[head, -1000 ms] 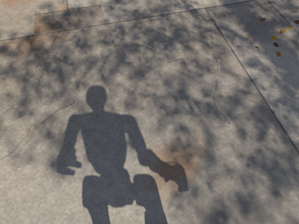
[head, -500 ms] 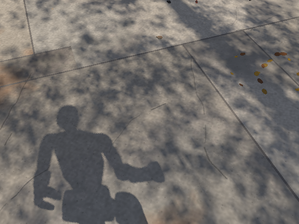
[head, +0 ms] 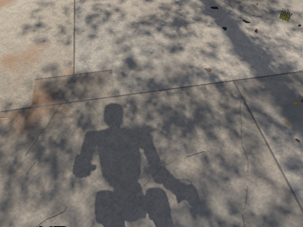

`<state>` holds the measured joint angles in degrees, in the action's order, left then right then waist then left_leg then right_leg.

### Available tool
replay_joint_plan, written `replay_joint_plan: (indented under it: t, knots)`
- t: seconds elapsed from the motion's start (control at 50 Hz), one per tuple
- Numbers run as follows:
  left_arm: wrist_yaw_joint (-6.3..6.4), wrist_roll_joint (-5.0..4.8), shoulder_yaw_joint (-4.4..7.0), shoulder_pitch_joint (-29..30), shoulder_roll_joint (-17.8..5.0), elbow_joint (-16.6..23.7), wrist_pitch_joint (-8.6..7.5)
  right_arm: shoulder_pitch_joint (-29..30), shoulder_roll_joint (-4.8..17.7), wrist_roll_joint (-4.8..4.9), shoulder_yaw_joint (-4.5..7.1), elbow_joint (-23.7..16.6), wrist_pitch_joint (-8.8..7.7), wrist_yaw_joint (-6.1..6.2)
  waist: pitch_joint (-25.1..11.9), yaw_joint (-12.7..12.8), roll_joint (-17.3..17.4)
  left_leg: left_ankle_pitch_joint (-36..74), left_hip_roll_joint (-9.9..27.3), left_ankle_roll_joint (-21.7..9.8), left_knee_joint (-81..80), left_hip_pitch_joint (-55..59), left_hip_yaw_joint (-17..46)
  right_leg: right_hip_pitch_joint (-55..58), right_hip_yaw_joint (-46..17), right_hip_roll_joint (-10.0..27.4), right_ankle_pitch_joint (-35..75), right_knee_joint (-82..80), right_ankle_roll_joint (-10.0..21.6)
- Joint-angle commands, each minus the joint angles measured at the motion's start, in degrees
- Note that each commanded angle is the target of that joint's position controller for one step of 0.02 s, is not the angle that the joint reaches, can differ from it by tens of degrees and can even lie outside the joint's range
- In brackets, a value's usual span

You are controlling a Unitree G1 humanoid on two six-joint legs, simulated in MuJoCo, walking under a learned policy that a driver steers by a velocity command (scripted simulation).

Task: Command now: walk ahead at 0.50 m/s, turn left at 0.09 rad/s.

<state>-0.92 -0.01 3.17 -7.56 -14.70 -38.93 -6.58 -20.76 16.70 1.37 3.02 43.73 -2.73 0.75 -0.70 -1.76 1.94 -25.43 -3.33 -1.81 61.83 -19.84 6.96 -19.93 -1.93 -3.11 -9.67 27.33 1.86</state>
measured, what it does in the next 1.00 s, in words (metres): walks ahead, turning right: left foot, then right foot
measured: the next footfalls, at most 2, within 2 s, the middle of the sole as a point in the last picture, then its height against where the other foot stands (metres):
left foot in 0.32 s outside the picture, level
right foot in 0.82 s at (206, 225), level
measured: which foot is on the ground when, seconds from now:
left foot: up 0.00-0.30, down 0.32-0.80, up 0.82-1.00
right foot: down 0.00-0.32, up 0.34-0.80, down 0.82-1.00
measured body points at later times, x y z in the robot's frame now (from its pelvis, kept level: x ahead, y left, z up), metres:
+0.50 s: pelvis +0.24 +0.03 +0.01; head +0.26 +0.04 +0.46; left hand +0.38 +0.29 -0.11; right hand +0.31 -0.25 -0.09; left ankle +0.27 +0.14 -0.73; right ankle +0.20 -0.11 -0.65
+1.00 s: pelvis +0.47 -0.11 +0.01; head +0.49 -0.14 +0.45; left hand +0.70 +0.07 -0.09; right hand +0.46 -0.43 -0.10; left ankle +0.56 +0.05 -0.65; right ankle +0.47 -0.18 -0.73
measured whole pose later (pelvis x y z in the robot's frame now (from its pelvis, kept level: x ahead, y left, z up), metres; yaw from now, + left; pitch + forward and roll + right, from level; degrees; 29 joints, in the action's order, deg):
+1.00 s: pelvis +0.47 -0.11 +0.01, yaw -30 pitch +1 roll +1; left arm -1.5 -0.3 3.3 -15.9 -16.4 -37.5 -2.3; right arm -10.0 18.0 -0.4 2.9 41.8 -6.0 -0.2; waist 3.2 0.8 1.4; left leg -17.7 5.3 1.2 63.3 -31.8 2.8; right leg -16.6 -1.9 -5.8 -9.4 24.9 6.0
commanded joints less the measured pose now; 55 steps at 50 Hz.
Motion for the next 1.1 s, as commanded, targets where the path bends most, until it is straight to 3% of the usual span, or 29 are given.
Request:
replay_joint_plan:
  t: [0.02,0.06,0.1,0.14,0.22,0.26,0.3,0.32,0.34,0.36,0.38,0.42,0.44,0.52,0.6,0.66,0.72,0.76,0.78,0.8,0.82,0.84,0.86,0.88,0.9,0.92,0.96,1.02,1.1]
  knots:
    - [-0.31,0.25,1.46,-7.11,-5.81,0.12,0.61,5.21,5.46,-1.52,1.29,-6.41,-1.96,-0.41,1.66,3.09,-6.23,5.49,7.4,0.76,2.88,-22.64,-0.68,17.01,-23.31,16.39,-1.48,-14.31,11.78]
    - [-0.47,-0.17,1.43,-6.61,-5.98,-0.12,0.71,5.47,3.53,-1.65,0.76,-6.78,-2.27,-0.77,0.98,1.82,-8.08,6.08,7.62,1.56,-3.22,-18.55,-2.72,13.01,-19.5,13.9,6.3,-15.48,12.07]
    - [-0.05,-0.94,2.11,-7.12,-8.31,-0.71,0.98,8.76,1.77,-2.14,-0.17,-7.99,-2.65,-0.98,0.83,2.14,-7.97,8.46,7.11,2.56,-12.11,-15.46,-4.53,9.99,-16.05,12.74,10.09,-16.14,12.43]
    - [0.49,-1.29,2.77,-8.22,-10.4,-1.39,1.47,13.09,0.73,-1.96,-0.93,-8.82,-3.1,-1.37,0.85,3.33,-7.56,15.34,5.69,3.17,-21.07,-10.16,-5.35,6.62,-13.37,11.37,10.42,-16.07,11.52]
    - [0.87,-1.87,2.94,-12.94,-11.4,-2.91,2.43,18.5,3.32,-0.78,-0.39,-10.32,-3.63,-2.03,0.43,4.76,-7.51,23.55,3.46,3.46,-29.59,-3.35,-4.08,6.37,-15.54,12.32,6.21,-13.99,9.75]
    - [1.1,-1.96,2.93,-13.62,-11.49,-3.16,2.81,18.24,4.75,-0.61,0.29,-10.63,-3.93,-1.97,0.2,3.42,-7.74,23.1,3.42,2.41,-33.05,1.21,-3.55,6.71,-17.73,12.72,2.46,-11.5,8.14]
    - [1.24,-1.53,2.27,-13.86,-9.41,-3.09,3.07,12.77,6.4,-0.94,1.42,-9.27,-4.01,-1.38,-1.73,0.08,-7.38,21.08,4.35,0.46,-36.14,11.59,-4.08,4.08,-17.19,9.75,1.24,-5.39,5.61]
    - [1.14,-0.95,1.23,-12.87,-6.47,-2.23,2.85,5.74,8.97,-1.73,2.34,-8.47,-4.06,-0.75,-6.36,-3.59,-4.37,18.71,10.76,-2.23,-36.34,22.19,1.52,-1.02,-13.98,6.36,-1.39,6.12,3.32]
    - [1.17,-0.89,-0.15,-17.04,-2.04,-0.73,2.14,-0.91,14.0,-2.5,3.62,-7.74,-3.24,-0.22,-14.26,-4.17,9.5,14.15,24.04,-8.36,-38.07,38.64,18.13,-15.42,-5.83,0.25,-17.49,25.03,-0.17]
    - [1.4,-2.39,0.31,-18.83,-5.12,0.16,1.75,-3.52,13.25,-1.86,3.83,-5.79,-2.52,-0.8,-14.87,-3.7,16.58,-0.42,29.14,-12.87,-43.49,38.62,34.08,-25.45,-4.78,1.66,-24.84,37.1,-0.88]
    - [1.52,-2.83,1.49,-15.77,-9.17,-0.51,2.1,-1.13,9.07,-1.39,2.73,-6.13,-2.56,-0.91,-7.67,-4.0,9.38,-4.73,26.48,-11.36,-45.26,32.67,29.51,-28.15,-6.38,4.49,-20.05,42.35,-1.06]
    - [1.4,-1.95,1.78,-12.05,-8.57,-0.45,3.05,5.15,4.81,-1.71,1.35,-6.33,-2.59,-1.19,-0.78,-1.44,5.02,5.86,21.28,-8.96,-47.6,22.08,16.14,-26.1,-4.78,7.2,-12.2,41.62,-1.58]
    - [1.24,-1.69,1.89,-11.45,-7.68,-0.23,3.57,7.22,3.6,-2.08,1.06,-6.02,-2.7,-1.26,1.14,-0.02,5.62,10.91,19.71,-8.58,-49.12,18.12,11.63,-24.37,-4.76,8.53,-9.93,39.96,-1.75]
    - [0.69,-1.24,1.3,-8.67,-4.46,1.56,4.81,8.4,4.88,-1.99,2.02,-4.21,-3.81,-1.14,2.43,1.57,3.69,24.44,18.64,-9.33,-52.97,13.29,0.62,-22.08,-3.8,9.81,-2.92,35.2,-2.81]
    - [-0.59,-1.15,0.51,-2.93,-3.31,3.52,4.49,7.67,7.21,-1.68,2.76,-2.21,-3.58,-0.68,3.12,0.19,1.97,28.95,17.71,-8.38,-53.54,14.16,-7.72,-19.84,-1.89,9.62,8.04,22.03,-2.42]
    - [-1.72,-1.2,0.22,2.76,-3.4,5.69,4.41,5.72,9.17,-0.96,3.28,-0.78,-3.04,-0.43,4.56,-1.55,1.22,28.04,18.43,-7.23,-53.54,15.72,-11.33,-17.54,0.63,8.91,10.87,14.61,-1.14]
    - [-2.45,-1.27,0.54,6.24,-4.69,7.95,4.66,4.02,10.95,-0.01,3.94,0.57,-2.19,-0.49,5.63,-1.86,1.08,31.05,20.15,-5.88,-51.26,20.65,-13.38,-17.26,2.48,7.99,6.33,10.69,1.07]
    - [-2.57,-0.96,1.39,4.89,-6.4,8.61,4.92,3.91,12.73,0.42,4.46,0.84,-1.44,-0.31,3.41,-0.01,2.43,47.7,20.08,-4.67,-44.49,23.01,-15.71,-11.87,5.7,4.84,0.3,9.4,3.32]
    - [-2.42,-0.82,2.4,0.36,-8.09,7.81,5.13,4.13,13.44,0.62,4.64,0.82,-0.96,-0.13,0.19,2.96,2.8,57.04,19.17,-3.77,-36.68,22.76,-17.36,-4.81,7.66,2.21,-1.28,8.28,4.77]
    - [-1.87,-1.04,4.2,-9.1,-11.02,5.22,5.38,4.09,12.46,0.57,4.19,0.63,-0.63,0.13,-4.81,7.9,1.56,59.68,16.97,-2.05,-24.42,18.11,-19.32,8.88,8.4,-0.7,1.28,5.51,6.82]
    - [-0.62,-1.43,6.14,-18.63,-16.08,3.19,5.99,2.6,9.5,-1.19,2.89,-0.48,-0.86,0.29,-10.48,11.27,-5.75,40.62,14.33,0.73,-5.66,3.28,-19.63,26.91,-4.01,6.45,2.23,4.65,10.41]
    - [-0.54,-1.85,6.34,-15.54,-22.12,4.32,5.3,-2.52,1.86,-2.96,0.2,-4.16,-2.46,-0.67,-16.82,3.55,-19.62,-8.75,2.6,3.84,13.19,-20.55,-12.13,42.67,-37.97,20.41,-10.64,-3.21,21.39]
    - [-0.86,-1.6,4.86,-17.16,-16.42,5.6,4.46,4.61,7.62,-0.6,1.19,-4.31,-4.29,-1.32,-20.16,8.89,-11.36,-7.78,3.63,2.78,17.79,-26.13,-1.68,42.78,-44.58,22.02,-17.1,-10.53,20.78]
    - [-1.02,-1.03,3.89,-15.19,-13.72,4.83,3.65,9.32,9.78,1.14,1.76,-5.86,-5.12,-1.56,-11.31,8.73,-8.78,-1.85,5.8,1.51,16.09,-29.58,-2.3,36.45,-36.54,20.45,-12.31,-11.19,17.9]
    - [-0.96,-1.04,3.42,-11.8,-12.4,5.07,3.32,9.67,8.76,0.25,1.4,-5.63,-5.48,-1.1,-7.14,6.09,-4.09,3.1,8.2,1.14,11.3,-26.86,-2.32,28.19,-30.16,18.03,-6.27,-10.84,16.1]
    - [-0.82,-0.82,2.88,-8.03,-10.78,5.72,3.37,9.32,8.76,-1.26,1.63,-4.98,-5.35,-0.65,-4.2,3.66,-3.08,5.87,9.74,1.63,6.59,-22.82,-2.33,20.74,-24.79,15.73,0.4,-11.15,14.81]
    - [-0.41,0.11,2.42,-5.0,-9.66,6.84,3.19,7.52,8.56,-1.9,1.94,-4.63,-4.12,-0.71,-3.14,0.79,-4.95,8.83,10.64,2.62,2.76,-16.95,-2.07,13.13,-21.08,13.48,7.33,-13.5,14.84]
    - [0.5,-0.34,2.66,-6.5,-10.6,5.41,2.73,9.58,6.37,-2.54,1.44,-5.12,-2.85,-0.53,-1.11,0.68,-4.1,13.76,9.41,5.04,-4.26,-16.55,-3.49,7.84,-16.35,11.65,13.59,-14.86,15.23]
    - [1.57,-0.94,2.88,-10.1,-11.24,3.24,3.2,18.57,4.05,-2.26,0.44,-7.28,-3.07,-1.0,0.97,3.94,-5.51,27.9,6.5,5.96,-21.07,-14.66,-3.59,6.14,-13.18,8.31,9.72,-14.08,11.95]
Over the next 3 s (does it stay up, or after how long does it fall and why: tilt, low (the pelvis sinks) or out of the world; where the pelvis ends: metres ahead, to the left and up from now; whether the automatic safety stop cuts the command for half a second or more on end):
stays up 1.01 -0.59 0.01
